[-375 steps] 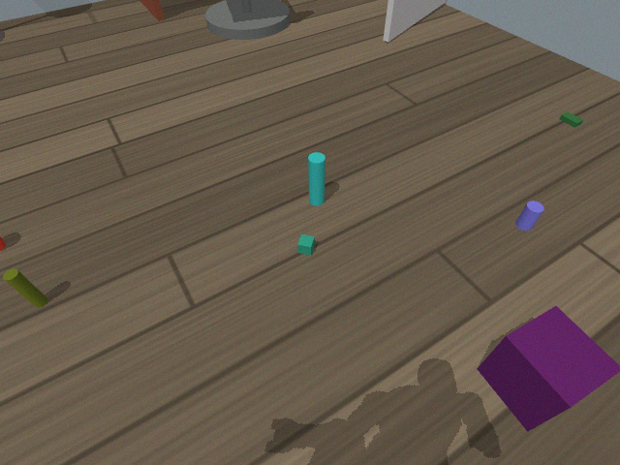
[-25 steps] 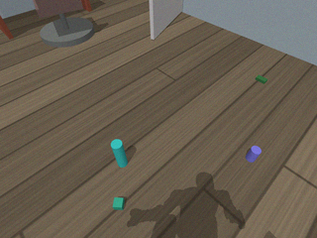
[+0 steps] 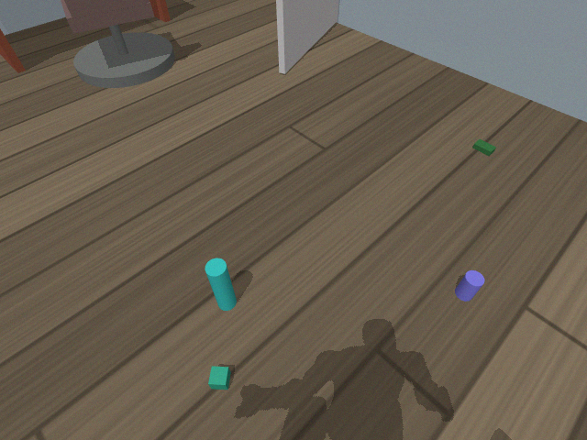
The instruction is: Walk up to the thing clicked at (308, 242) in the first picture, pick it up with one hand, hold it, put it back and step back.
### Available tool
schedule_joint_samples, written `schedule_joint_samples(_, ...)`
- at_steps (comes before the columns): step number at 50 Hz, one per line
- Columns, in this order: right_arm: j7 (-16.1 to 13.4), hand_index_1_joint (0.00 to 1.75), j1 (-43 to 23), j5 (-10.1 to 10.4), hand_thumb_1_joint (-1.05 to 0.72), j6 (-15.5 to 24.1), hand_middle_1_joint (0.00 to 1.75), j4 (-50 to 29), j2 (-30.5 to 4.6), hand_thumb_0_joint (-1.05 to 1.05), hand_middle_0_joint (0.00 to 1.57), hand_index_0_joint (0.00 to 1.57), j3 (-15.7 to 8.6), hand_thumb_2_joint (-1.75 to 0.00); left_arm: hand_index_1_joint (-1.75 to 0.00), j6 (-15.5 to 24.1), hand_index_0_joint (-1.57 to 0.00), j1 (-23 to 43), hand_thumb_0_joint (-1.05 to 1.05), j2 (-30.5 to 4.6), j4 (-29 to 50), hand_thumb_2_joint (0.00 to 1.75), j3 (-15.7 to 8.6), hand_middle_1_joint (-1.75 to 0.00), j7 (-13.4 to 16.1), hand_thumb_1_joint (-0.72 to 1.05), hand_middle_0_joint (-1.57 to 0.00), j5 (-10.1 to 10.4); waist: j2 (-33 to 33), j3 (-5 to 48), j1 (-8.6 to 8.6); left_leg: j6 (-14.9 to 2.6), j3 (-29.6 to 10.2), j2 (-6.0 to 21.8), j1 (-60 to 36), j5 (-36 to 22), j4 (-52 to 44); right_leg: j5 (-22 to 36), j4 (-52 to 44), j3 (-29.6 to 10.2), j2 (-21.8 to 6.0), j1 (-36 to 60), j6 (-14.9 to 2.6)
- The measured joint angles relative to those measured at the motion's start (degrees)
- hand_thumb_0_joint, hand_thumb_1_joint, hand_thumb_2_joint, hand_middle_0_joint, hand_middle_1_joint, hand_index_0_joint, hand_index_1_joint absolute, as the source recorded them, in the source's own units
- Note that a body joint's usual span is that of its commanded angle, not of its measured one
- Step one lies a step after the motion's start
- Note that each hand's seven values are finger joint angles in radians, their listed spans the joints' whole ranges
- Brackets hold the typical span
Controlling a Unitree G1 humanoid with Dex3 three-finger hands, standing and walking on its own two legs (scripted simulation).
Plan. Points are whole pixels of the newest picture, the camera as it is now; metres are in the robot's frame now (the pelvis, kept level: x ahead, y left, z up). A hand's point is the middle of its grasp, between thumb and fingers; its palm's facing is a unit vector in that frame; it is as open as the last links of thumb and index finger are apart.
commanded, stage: rise first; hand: left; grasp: from above
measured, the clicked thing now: (219, 378) +0.41 +0.27 -0.76
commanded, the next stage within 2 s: none
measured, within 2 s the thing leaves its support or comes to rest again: neither
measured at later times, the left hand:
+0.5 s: hand out of the picture +0.13 +0.26 -0.20, palm faces -0.09 -0.91 -0.40, open 13.0 cm
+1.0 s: hand out of the picture +0.13 +0.29 -0.30, palm faces -0.30 -0.78 -0.54, open 14.0 cm
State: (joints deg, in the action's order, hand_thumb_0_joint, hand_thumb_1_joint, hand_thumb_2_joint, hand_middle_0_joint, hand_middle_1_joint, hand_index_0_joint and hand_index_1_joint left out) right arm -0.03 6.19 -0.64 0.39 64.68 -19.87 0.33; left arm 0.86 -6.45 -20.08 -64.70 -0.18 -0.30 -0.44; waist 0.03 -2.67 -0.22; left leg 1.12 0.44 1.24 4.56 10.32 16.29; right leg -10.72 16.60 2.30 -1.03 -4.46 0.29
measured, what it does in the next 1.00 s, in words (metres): lowers itself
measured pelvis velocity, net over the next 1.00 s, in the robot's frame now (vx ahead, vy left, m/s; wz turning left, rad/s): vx -0.04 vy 0.01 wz -0.01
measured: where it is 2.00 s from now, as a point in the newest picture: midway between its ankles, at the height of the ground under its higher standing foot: outside the picture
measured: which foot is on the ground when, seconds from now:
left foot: down 0.00-1.00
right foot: down 0.00-1.00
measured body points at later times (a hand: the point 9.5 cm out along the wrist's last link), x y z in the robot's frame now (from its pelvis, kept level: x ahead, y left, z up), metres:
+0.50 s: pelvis -0.02 +0.01 -0.05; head +0.06 +0.02 +0.39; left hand +0.14 +0.31 -0.18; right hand +0.09 -0.25 -0.16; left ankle -0.02 +0.13 -0.75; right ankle -0.02 -0.12 -0.75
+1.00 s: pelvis -0.04 +0.01 -0.15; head +0.09 +0.03 +0.28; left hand +0.14 +0.33 -0.26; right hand +0.16 -0.24 -0.23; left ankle -0.02 +0.13 -0.75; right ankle -0.02 -0.12 -0.75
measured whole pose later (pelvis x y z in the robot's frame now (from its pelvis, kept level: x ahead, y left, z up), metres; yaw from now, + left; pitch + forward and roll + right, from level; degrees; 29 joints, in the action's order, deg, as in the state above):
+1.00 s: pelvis -0.04 +0.01 -0.15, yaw +0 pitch +24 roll -2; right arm 0.1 8.0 0.0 10.4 31.3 -14.4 -1.6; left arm -5.7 -7.9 -22.0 -31.8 -7.8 0.3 -22.2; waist -0.4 9.3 -1.8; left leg 0.1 -1.7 1.5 69.6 34.8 79.9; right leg -34.1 77.7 2.6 -1.7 -67.9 0.8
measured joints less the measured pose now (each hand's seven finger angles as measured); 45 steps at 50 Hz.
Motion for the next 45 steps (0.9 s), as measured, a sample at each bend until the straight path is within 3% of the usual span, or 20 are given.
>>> schedule_joint_samples(2,0.03,0.30,0.02,0.01,-0.90,-0.05,0.30,0.03,0.05,0.00,0.20,0.20,-0.04,-0.90,-0.31,0.02,-0.21,0.00,0.01,-0.03,0.03,0.89,0.01,-0.30,0.03,0.91,-0.21,-0.03,0.00,-0.02,-0.01,0.00,-0.03,0.01,0.03,0.03,0.05,0.01,-0.04,0.03,0.01,0.03,0.00)
schedule_joint_samples(4,-0.96,0.30,1.87,1.77,-0.91,0.15,0.30,-4.78,0.27,0.00,0.20,0.20,0.02,-0.90,-0.33,0.13,-0.21,-0.05,0.01,0.56,3.06,0.89,-0.92,-0.32,0.68,0.89,-0.21,1.14,0.11,0.22,-0.21,-0.15,-0.34,-0.08,2.88,0.80,2.41,-0.77,2.15,0.30,-0.13,-2.62,-0.04)
schedule_joint_samples(6,-1.75,0.30,3.24,2.82,-0.91,1.17,0.30,-9.27,0.99,0.00,0.20,0.20,-0.18,-0.90,-0.37,0.89,-0.22,2.90,0.01,1.33,3.32,0.88,-2.72,-0.37,0.71,0.84,-0.22,0.89,0.16,-0.38,-0.21,-0.22,-0.67,-0.14,6.17,1.65,5.31,-1.63,4.85,0.56,-0.23,-5.70,-0.12)
schedule_joint_samples(10,-1.86,0.30,4.34,2.38,-0.90,1.66,0.30,-15.29,3.63,0.00,0.20,0.20,-0.98,-0.89,-0.52,0.49,-0.21,9.16,0.01,0.83,1.96,0.88,-6.56,-0.52,-1.04,0.67,-0.21,-2.72,-0.62,0.30,-0.64,-0.07,-0.64,0.16,14.35,3.87,12.10,-3.74,11.52,0.35,-0.09,-13.91,-0.35)
schedule_joint_samples(14,-1.47,0.30,6.16,2.18,-0.89,1.50,0.30,-19.69,5.68,0.00,0.20,0.20,-1.56,-0.89,-0.71,-1.14,-0.18,8.99,0.01,0.60,6.51,0.89,-8.49,-0.72,-1.25,0.43,-0.17,-5.75,-1.03,1.68,-1.32,-0.14,-0.14,0.38,19.39,6.31,17.42,-5.88,16.73,-0.28,0.03,-19.15,-0.34)
schedule_joint_samples(21,-0.61,0.30,8.33,2.15,-0.87,1.63,0.30,-24.84,6.34,0.00,0.20,0.20,-1.79,-0.89,-0.91,-6.34,-0.13,4.47,0.00,1.63,13.73,0.93,-8.69,-0.92,-0.15,-0.06,-0.12,-8.64,-0.35,4.74,-2.17,-0.56,0.08,0.44,26.88,10.55,26.01,-9.56,24.58,-0.72,-0.09,-26.42,0.11)
schedule_joint_samples(28,-0.79,0.30,7.79,1.62,-0.85,3.84,0.30,-28.19,6.14,0.00,0.20,0.20,-2.62,-0.88,-1.00,-7.49,-0.09,-0.78,0.00,2.09,23.64,0.98,-9.05,-1.00,0.28,-0.39,-0.09,-10.82,-0.27,6.80,-1.63,-0.82,-0.29,0.44,37.34,16.03,38.18,-14.85,36.33,-0.70,-0.32,-36.61,0.48)
schedule_joint_samples(38,-1.00,0.30,4.85,1.08,-0.83,6.04,0.30,-31.32,6.70,0.00,0.20,0.20,-2.36,-0.88,-1.04,-11.28,-0.05,-6.84,0.00,1.72,35.89,1.00,-7.65,-1.03,0.24,-0.50,-0.06,-13.54,-0.16,8.82,-1.46,-0.89,-1.30,0.64,46.84,20.03,48.15,-18.64,45.47,-0.02,-0.24,-45.45,0.51)
schedule_joint_samples(45,-0.86,0.30,3.44,0.85,-0.81,8.07,0.30,-33.56,6.56,0.00,0.20,0.20,-1.70,-0.87,-1.05,-11.24,-0.05,-6.78,0.00,0.56,37.88,0.98,-7.19,-1.04,0.53,-0.49,-0.05,-16.46,-0.04,10.07,-1.55,-0.94,-2.05,0.54,54.40,21.90,54.58,-20.59,51.66,0.49,-0.38,-52.64,0.46)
